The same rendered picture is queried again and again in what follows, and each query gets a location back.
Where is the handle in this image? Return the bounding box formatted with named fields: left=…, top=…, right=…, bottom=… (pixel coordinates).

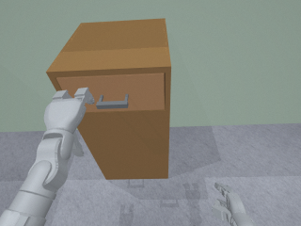
left=96, top=93, right=129, bottom=109

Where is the robot right hand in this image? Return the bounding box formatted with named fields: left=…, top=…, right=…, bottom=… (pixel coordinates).
left=212, top=182, right=247, bottom=224

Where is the cabinet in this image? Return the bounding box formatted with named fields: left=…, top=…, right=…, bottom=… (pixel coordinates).
left=46, top=18, right=171, bottom=180

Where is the left robot forearm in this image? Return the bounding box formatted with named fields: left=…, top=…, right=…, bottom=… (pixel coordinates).
left=0, top=128, right=74, bottom=226

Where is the right robot forearm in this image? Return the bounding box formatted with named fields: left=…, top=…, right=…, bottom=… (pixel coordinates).
left=230, top=212, right=258, bottom=226

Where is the drawer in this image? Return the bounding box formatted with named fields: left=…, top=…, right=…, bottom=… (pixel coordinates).
left=56, top=73, right=165, bottom=112

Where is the robot left hand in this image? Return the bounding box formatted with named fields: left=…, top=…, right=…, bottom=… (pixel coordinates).
left=43, top=88, right=95, bottom=157

